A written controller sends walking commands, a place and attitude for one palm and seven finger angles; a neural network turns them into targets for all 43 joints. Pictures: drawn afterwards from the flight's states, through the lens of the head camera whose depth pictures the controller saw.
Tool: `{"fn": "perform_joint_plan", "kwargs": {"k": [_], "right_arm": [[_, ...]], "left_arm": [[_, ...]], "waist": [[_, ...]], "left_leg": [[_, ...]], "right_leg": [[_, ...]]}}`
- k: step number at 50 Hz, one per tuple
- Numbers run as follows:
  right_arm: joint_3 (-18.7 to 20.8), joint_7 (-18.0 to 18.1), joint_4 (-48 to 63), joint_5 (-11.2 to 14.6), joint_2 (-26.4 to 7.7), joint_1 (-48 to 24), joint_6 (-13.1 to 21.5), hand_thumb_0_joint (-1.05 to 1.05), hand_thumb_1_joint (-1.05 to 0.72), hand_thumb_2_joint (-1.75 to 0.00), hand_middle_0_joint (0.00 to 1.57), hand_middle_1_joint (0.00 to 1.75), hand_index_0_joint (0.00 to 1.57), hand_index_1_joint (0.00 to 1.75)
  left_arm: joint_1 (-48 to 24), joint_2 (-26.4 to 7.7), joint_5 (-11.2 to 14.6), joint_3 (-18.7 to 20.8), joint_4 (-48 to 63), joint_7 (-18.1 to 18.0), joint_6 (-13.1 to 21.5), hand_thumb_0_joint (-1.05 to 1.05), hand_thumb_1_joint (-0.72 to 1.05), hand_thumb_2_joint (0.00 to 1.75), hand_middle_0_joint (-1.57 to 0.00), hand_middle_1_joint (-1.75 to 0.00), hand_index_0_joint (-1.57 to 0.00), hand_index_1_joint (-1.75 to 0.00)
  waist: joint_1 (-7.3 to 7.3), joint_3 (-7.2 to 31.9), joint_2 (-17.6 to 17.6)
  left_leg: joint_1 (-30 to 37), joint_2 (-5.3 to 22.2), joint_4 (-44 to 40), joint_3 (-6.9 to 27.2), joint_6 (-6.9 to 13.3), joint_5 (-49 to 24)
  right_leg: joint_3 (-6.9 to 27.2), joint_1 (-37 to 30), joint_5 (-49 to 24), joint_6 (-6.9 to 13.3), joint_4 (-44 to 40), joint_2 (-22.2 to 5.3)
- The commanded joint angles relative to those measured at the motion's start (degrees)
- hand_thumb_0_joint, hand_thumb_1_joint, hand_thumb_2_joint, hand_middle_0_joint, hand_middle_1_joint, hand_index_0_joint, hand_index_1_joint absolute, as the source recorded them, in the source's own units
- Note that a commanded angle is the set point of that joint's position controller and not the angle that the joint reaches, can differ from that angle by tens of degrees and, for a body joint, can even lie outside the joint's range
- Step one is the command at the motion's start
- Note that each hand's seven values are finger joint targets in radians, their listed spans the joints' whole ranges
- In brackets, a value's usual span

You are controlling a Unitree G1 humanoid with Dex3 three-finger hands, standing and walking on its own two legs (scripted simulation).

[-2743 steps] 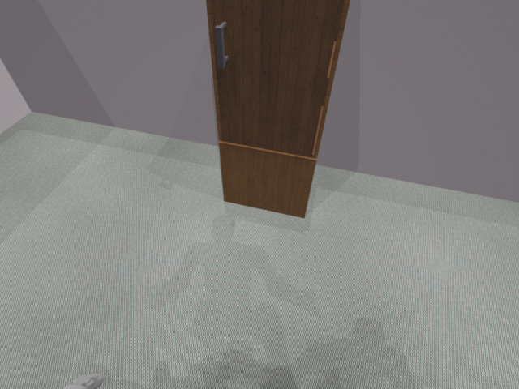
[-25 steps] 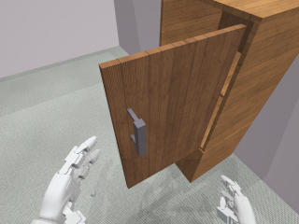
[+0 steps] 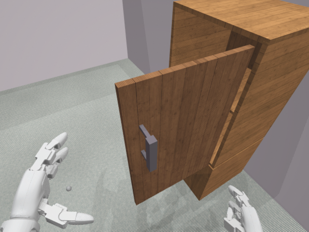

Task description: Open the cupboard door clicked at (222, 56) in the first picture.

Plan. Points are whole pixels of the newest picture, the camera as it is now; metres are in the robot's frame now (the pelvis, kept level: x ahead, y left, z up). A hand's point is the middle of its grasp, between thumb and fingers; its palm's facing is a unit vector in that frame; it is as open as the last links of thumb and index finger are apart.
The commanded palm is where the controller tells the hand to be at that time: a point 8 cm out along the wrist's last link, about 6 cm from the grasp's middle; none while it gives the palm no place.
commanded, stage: draw the hand back to the body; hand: left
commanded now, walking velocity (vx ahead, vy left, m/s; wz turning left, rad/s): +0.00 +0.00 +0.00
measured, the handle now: (147, 148) +0.31 +0.05 +0.08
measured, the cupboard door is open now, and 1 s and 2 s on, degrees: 88 88 88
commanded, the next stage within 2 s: step back with the hand held close in 0.96 s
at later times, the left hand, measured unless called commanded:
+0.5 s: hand (46, 159) +0.21 +0.24 +0.17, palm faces +0.41 -0.82 -0.41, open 10.0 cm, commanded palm +0.16 +0.28 +0.19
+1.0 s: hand (40, 160) +0.19 +0.24 +0.18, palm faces +0.44 -0.80 -0.40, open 7.4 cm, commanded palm +0.15 +0.28 +0.19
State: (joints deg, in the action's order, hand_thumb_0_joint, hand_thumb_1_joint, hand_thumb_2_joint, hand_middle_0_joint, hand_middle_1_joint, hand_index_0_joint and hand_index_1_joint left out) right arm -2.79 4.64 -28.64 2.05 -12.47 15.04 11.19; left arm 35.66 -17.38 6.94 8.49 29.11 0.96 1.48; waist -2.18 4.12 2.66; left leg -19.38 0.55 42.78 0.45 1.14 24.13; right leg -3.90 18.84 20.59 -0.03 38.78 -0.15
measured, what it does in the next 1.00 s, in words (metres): stands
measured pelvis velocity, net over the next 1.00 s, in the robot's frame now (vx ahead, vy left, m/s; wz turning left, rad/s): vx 0.01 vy -0.02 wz -0.02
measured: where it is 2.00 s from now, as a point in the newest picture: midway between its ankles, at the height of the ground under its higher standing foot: outside the picture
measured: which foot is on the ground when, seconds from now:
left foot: down 0.00-1.00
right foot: down 0.00-1.00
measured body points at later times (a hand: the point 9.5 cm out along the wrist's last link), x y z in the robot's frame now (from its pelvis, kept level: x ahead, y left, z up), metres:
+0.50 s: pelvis +0.02 -0.01 +0.02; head +0.01 -0.03 +0.47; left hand +0.18 +0.28 +0.19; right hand +0.21 -0.22 -0.06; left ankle -0.02 +0.10 -0.72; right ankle +0.00 -0.12 -0.72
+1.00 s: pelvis +0.01 -0.02 +0.03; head -0.01 -0.04 +0.47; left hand +0.17 +0.28 +0.20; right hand +0.20 -0.24 -0.06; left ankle -0.02 +0.10 -0.72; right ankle +0.00 -0.12 -0.72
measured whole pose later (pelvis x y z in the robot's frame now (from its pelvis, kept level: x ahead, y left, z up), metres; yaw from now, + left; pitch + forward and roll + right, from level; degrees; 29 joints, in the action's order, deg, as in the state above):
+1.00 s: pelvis +0.01 -0.02 +0.03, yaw -1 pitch -5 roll -1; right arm -0.7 4.1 -37.0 0.3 -12.8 11.0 6.1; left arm 28.3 -19.3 3.7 18.4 23.3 -7.0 4.1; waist -4.0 -1.2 3.8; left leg -3.7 1.3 24.4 -0.5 -0.4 16.1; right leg -3.0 4.6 13.6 1.4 22.7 1.1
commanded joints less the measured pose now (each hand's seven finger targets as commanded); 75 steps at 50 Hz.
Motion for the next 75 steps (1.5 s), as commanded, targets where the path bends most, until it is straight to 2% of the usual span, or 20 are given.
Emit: {"fn": "perform_joint_plan", "kwargs": {"k": [1,7,16,18,24,29,33,40,44,52,54,55,56,59,62,66,67,70,72,75], "right_arm": [[2.41,0.72,8.55,-0.7,-5.6,-6.7,2.08,0.0,-0.9,-0.9,0.2,0.3,0.2,0.3],[2.67,1.07,6.0,-1.23,-5.84,-8.14,1.73,0.0,-0.9,-0.9,0.2,0.3,0.2,0.3],[2.88,0.43,3.54,-1.55,-5.73,-9.66,0.19,0.0,-0.9,-0.9,0.2,0.3,0.2,0.3],[3.15,0.39,3.12,-1.64,-5.8,-10.19,-0.22,0.0,-0.9,-0.9,0.2,0.3,0.2,0.3],[3.55,0.09,2.47,-1.57,-5.68,-10.73,-1.36,0.0,-0.9,-0.9,0.2,0.3,0.2,0.3],[3.94,0.13,1.85,-1.5,-5.71,-11.11,-2.29,0.0,-0.9,-0.9,0.2,0.3,0.2,0.3],[4.2,-0.25,1.73,-1.46,-6.23,-11.31,-2.76,0.0,-0.9,-0.9,0.2,0.3,0.2,0.3],[4.36,0.02,1.85,-1.63,-6.14,-11.8,-2.14,0.0,-0.9,-0.9,0.2,0.3,0.2,0.3],[4.17,0.11,1.29,-1.57,-5.83,-11.74,-1.77,0.0,-0.9,-0.9,0.2,0.3,0.2,0.3],[4.47,-0.16,0.75,-1.58,-6.2,-12.37,-1.69,0.0,-0.9,-0.9,0.2,0.3,0.2,0.3],[4.33,-0.09,0.9,-1.44,-6.31,-12.63,-1.66,0.0,-0.9,-0.9,0.2,0.3,0.2,0.3],[4.38,-0.2,2.44,-0.94,-7.16,-10.52,-2.69,0.0,-0.9,-0.9,0.2,0.3,0.2,0.3],[4.47,-0.21,1.17,-1.35,-6.44,-10.64,-3.56,0.0,-0.9,-0.9,0.2,0.3,0.2,0.3],[4.68,-0.43,2.14,-1.6,-6.86,-11.06,-5.07,0.0,-0.9,-0.9,0.2,0.3,0.2,0.3],[5.25,-0.35,3.05,-1.58,-7.4,-10.9,-6.04,0.0,-0.9,-0.9,0.2,0.3,0.2,0.3],[5.93,-0.19,4.76,-1.32,-7.08,-10.66,-7.07,0.0,-0.9,-0.9,0.2,0.3,0.2,0.3],[6.08,0.1,4.48,-1.31,-7.21,-11.11,-7.17,0.0,-0.9,-0.9,0.2,0.3,0.2,0.3],[6.19,0.31,5.72,-1.22,-7.02,-10.84,-7.18,0.0,-0.9,-0.9,0.2,0.3,0.2,0.3],[6.32,0.48,5.59,-1.39,-7.28,-11.23,-6.91,0.0,-0.9,-0.9,0.2,0.3,0.2,0.3],[6.31,0.26,5.93,-1.5,-7.32,-10.33,-6.34,0.0,-0.9,-0.9,0.2,0.3,0.2,0.3]], "left_arm": [[-2.17,-5.13,-3.4,3.15,13.63,-6.78,3.75,0.0,-0.08,0.48,-0.16,-0.3,-0.16,-0.3],[-3.84,-8.75,-4.78,7.03,13.29,-9.47,4.45,0.0,0.13,0.57,-0.17,-0.3,-0.17,-0.3],[-6.79,-8.98,-4.26,10.47,10.48,-9.65,4.78,0.0,0.44,0.7,-0.18,-0.3,-0.18,-0.3],[-6.12,-9.74,-4.05,12.1,8.98,-9.61,4.72,0.0,0.51,0.74,-0.19,-0.3,-0.19,-0.3],[-8.8,-12.03,-3.68,15.97,8.66,-9.49,5.23,0.0,0.73,0.82,-0.19,-0.3,-0.19,-0.3],[-11.0,-13.57,-3.1,18.8,6.9,-9.48,5.46,0.0,0.9,0.9,-0.2,-0.3,-0.2,-0.3],[-10.25,-10.4,-3.02,15.47,4.34,-8.77,5.23,0.0,0.9,0.9,-0.2,-0.3,-0.2,-0.3],[-11.55,-13.35,-3.3,17.44,7.99,-9.18,6.32,0.0,0.9,0.9,-0.2,-0.3,-0.2,-0.3],[-11.94,-13.09,-3.39,17.4,7.81,-9.24,6.51,0.0,0.9,0.9,-0.2,-0.3,-0.2,-0.3],[-11.88,-11.91,-3.32,16.72,3.83,-8.68,6.58,0.0,0.9,0.9,-0.2,-0.3,-0.2,-0.3],[-17.52,-13.44,-3.26,17.12,6.34,-8.81,7.08,0.0,0.9,0.9,-0.2,-0.3,-0.2,-0.3],[-22.36,-19.95,-3.37,24.34,7.75,-9.0,9.3,0.0,0.9,0.9,-0.2,-0.3,-0.2,-0.3],[-16.09,-16.05,-3.57,21.58,2.65,-8.33,9.48,0.0,0.9,0.9,-0.2,-0.3,-0.2,-0.3],[-10.99,-12.9,-4.2,18.09,3.07,-7.88,9.58,0.0,0.9,0.9,-0.2,-0.3,-0.2,-0.3],[-7.31,-13.66,-4.25,18.76,6.82,-8.41,10.02,0.0,0.9,0.9,-0.2,-0.3,-0.2,-0.3],[-4.72,-16.23,-4.23,21.67,11.48,-9.29,10.2,0.0,0.9,0.9,-0.2,-0.3,-0.2,-0.3],[-4.49,-18.06,-4.28,23.33,12.31,-9.75,10.42,0.0,0.9,0.9,-0.2,-0.3,-0.2,-0.3],[-3.06,-17.86,-4.28,23.94,14.86,-10.16,10.98,0.0,0.9,0.9,-0.2,-0.3,-0.2,-0.3],[-2.07,-18.26,-4.48,24.84,15.12,-10.4,11.42,0.0,0.9,0.9,-0.2,-0.3,-0.2,-0.3],[-1.36,-16.21,-4.64,23.98,14.14,-10.36,11.59,0.0,0.9,0.9,-0.2,-0.3,-0.2,-0.3]], "waist": [[-0.17,-1.0,2.57],[-0.77,1.22,0.88],[-1.12,-0.07,1.13],[-1.53,0.0,-0.89],[-1.83,0.3,1.41],[-1.85,0.12,0.15],[-1.42,-1.89,0.55],[-2.02,1.35,0.92],[-1.76,-0.69,2.41],[-1.83,-3.37,-0.15],[-1.38,-2.7,-0.01],[0.96,-8.1,-2.98],[1.19,-6.49,-5.85],[1.39,-4.37,-3.1],[1.21,1.11,0.2],[1.26,5.48,-2.05],[1.08,5.85,-0.18],[0.98,6.06,1.31],[0.7,5.29,5.11],[0.88,3.16,5.98]], "left_leg": [[0.77,0.47,-12.65,1.84,-0.74,-12.05],[5.79,0.43,-15.04,1.11,-0.41,-18.34],[10.18,0.76,-18.08,0.7,-0.76,-26.07],[10.56,0.8,-18.3,0.4,-0.55,-27.6],[12.69,0.73,-18.94,-0.5,-0.49,-30.45],[13.51,0.63,-19.33,-1.24,-0.17,-29.78],[13.61,0.65,-20.12,-1.4,0.11,-27.2],[14.55,0.14,-20.4,-1.42,0.35,-25.82],[14.36,0.16,-20.76,-1.45,0.07,-24.49],[13.82,0.39,-21.58,-1.36,0.3,-21.49],[14.15,0.25,-21.69,-1.28,0.45,-19.79],[10.12,1.28,-19.71,0.12,1.23,-15.65],[10.87,0.91,-18.05,0.63,1.4,-14.98],[11.02,1.17,-17.79,0.11,1.04,-17.94],[10.61,2.35,-18.52,0.26,0.73,-23.21],[8.27,3.44,-17.82,0.76,0.61,-27.13],[7.71,3.69,-18.35,1.41,0.61,-27.22],[4.17,4.81,-19.3,2.73,0.97,-27.17],[0.63,5.76,-21.15,4.12,1.57,-25.38],[-5.76,7.77,-23.12,4.99,2.66,-19.58]], "right_leg": [[1.07,-3.93,-7.94,1.75,-8.72,-0.38],[1.34,-8.77,-13.35,1.69,-11.06,-0.66],[0.91,-12.29,-18.48,1.32,-13.65,-0.79],[1.07,-13.54,-20.52,1.29,-14.03,-0.73],[1.62,-14.78,-23.59,1.13,-15.25,-0.8],[1.99,-15.46,-25.03,0.95,-16.37,-0.77],[2.12,-14.53,-22.72,0.7,-17.69,-0.77],[2.73,-16.1,-22.19,0.8,-18.13,-0.74],[2.75,-15.16,-20.69,0.96,-18.87,-0.59],[2.88,-13.89,-17.08,0.82,-20.4,-0.34],[3.36,-13.61,-15.16,0.73,-20.87,-0.43],[9.26,-7.34,-16.35,0.49,-24.54,-3.14],[9.62,-7.21,-16.12,0.66,-25.17,-4.59],[8.58,-7.41,-19.33,0.71,-23.6,-5.24],[6.7,-11.25,-24.31,0.45,-19.77,-4.96],[6.52,-13.47,-28.83,-0.01,-15.86,-4.34],[6.22,-13.92,-28.89,0.14,-14.94,-4.5],[5.73,-14.71,-28.06,-0.16,-11.7,-3.01],[4.91,-15.92,-25.68,-0.36,-9.31,-2.05],[4.75,-16.75,-20.42,-0.68,-4.96,-1.0]]}}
